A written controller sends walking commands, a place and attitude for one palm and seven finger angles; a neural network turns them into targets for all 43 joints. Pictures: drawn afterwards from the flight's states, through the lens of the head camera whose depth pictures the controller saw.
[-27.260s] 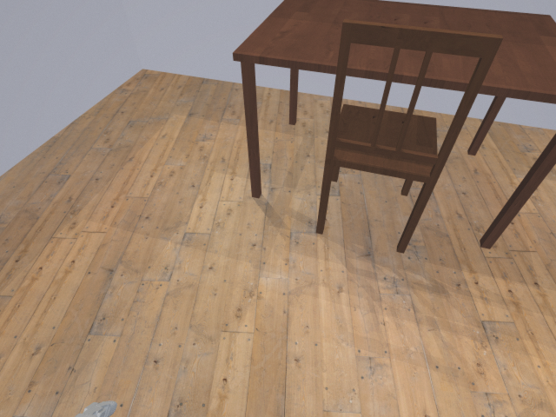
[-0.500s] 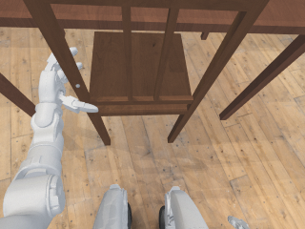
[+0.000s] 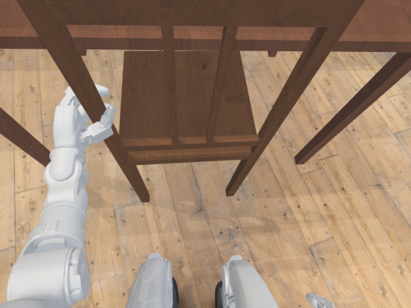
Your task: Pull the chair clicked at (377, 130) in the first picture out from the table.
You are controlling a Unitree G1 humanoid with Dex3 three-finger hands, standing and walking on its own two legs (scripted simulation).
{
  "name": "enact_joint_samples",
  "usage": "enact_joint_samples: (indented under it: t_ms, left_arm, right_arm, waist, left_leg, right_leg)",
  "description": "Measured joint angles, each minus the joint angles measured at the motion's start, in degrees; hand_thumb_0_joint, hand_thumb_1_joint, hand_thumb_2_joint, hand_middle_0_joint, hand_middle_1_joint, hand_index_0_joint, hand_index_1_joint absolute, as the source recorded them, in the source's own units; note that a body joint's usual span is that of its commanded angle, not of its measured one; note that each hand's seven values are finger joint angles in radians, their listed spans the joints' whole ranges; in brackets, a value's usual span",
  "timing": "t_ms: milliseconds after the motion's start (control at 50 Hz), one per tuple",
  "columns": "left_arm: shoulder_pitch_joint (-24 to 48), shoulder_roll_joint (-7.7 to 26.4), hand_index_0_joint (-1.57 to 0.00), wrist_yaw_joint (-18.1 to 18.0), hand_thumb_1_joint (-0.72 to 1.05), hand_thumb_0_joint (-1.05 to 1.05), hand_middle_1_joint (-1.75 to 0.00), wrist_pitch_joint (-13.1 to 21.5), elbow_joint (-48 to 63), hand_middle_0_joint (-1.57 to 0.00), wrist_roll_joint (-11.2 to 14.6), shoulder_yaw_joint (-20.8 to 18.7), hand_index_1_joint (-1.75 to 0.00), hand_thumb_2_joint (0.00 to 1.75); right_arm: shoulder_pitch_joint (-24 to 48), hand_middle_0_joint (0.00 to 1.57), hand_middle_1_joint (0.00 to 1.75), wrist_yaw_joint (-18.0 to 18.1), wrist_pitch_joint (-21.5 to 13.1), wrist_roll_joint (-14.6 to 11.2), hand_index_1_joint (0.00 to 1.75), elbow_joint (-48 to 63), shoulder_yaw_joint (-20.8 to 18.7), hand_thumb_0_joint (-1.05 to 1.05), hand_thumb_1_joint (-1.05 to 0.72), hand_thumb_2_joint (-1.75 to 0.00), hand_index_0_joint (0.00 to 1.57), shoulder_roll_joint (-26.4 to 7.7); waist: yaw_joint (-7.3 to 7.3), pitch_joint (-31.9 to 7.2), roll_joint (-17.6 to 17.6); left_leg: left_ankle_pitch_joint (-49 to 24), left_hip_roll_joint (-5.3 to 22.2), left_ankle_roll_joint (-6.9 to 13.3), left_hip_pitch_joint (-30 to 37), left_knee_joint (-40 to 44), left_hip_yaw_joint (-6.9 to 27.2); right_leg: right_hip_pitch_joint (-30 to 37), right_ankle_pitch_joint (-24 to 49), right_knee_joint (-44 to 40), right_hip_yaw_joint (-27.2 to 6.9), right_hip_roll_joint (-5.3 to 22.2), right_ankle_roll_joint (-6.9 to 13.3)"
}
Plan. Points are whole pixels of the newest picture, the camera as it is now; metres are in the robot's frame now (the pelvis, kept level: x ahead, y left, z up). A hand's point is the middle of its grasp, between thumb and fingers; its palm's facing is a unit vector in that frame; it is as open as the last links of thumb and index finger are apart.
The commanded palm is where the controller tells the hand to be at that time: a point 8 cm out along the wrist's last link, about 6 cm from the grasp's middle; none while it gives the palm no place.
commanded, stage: hook a spindle and tug to test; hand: left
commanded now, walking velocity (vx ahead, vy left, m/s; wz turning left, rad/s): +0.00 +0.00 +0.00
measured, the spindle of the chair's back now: (172, 100) +0.49 +0.05 +0.05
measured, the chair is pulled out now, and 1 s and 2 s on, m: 0.00 0.04 0.12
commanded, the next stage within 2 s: step backward, pulling the chair out in 0.60 s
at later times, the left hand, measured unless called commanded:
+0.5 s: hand (106, 135) +0.43 +0.17 +0.02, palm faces +0.06 -1.00 -0.03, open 6.1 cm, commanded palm +0.40 +0.22 +0.02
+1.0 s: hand (110, 138) +0.41 +0.16 +0.04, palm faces +0.09 -0.98 -0.17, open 6.2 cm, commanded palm +0.40 +0.21 +0.04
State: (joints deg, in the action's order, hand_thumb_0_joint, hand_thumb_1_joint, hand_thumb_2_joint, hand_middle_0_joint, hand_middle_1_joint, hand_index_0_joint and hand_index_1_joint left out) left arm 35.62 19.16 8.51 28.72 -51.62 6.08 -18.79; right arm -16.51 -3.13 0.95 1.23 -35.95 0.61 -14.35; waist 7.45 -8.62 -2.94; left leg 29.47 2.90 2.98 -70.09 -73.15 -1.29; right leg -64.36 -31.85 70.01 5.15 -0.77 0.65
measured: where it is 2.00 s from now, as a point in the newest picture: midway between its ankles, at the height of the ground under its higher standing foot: outside the picture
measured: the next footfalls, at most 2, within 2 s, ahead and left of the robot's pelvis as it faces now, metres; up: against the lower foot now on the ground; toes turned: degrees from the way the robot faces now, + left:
none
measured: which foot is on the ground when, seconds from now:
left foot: down 0.00-1.00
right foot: down 0.00-1.00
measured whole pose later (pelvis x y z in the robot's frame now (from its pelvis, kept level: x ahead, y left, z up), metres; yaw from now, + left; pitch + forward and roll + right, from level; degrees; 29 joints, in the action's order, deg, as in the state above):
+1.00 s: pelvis +0.02 +0.00 +0.09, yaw +1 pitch +14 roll -2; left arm 29.3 13.5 -4.9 12.0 -56.9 2.0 -7.8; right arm -17.1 4.6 5.9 -3.1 -35.5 1.6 -13.8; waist 5.3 -2.5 -1.7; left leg 19.1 1.5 2.7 -38.7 -43.4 -3.3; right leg -33.8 -20.4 40.2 2.8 -0.8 -0.4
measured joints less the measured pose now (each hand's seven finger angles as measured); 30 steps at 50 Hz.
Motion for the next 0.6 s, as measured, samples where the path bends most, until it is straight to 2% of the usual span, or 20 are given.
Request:
enact_joint_samples:
  t_ms: [320,600]
  left_arm:
    - [-7.4,-2.9,-0.36,-0.6,0.64,0.01,-1.37,-0.1,7.3,-0.38,1.1,1.4,-1.43,0.74]
    - [-9.1,-3.0,-0.36,0.7,0.64,0.01,-1.37,-0.3,8.6,-0.39,1.8,1.6,-1.42,0.73]
  right_arm:
    - [1.3,0.20,0.30,-0.4,-0.3,-0.4,0.29,1.6,-0.2,0.01,-0.91,-0.90,0.20,0.4]
    - [2.4,0.20,0.30,0.2,-0.9,-0.8,0.29,1.6,-0.2,0.01,-0.91,-0.90,0.20,0.2]
  waist:
    - [-1.05,-0.3,0.4]
    - [-1.70,-0.4,0.6]
  left_leg:
    - [0.6,0.0,-0.4,2.6,1.4,-0.3]
    - [0.6,-0.1,-0.8,2.6,0.8,-0.1]
  right_leg:
    - [2.2,-0.7,-1.0,-0.4,-0.1,0.2]
    - [2.1,-1.1,0.1,-0.2,-0.1,0.7]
